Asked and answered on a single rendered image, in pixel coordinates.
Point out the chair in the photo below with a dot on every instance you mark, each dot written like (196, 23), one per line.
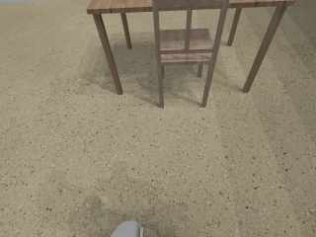
(187, 46)

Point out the left robot thigh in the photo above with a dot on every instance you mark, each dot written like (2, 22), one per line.
(129, 229)

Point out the table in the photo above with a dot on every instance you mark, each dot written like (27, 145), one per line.
(99, 7)

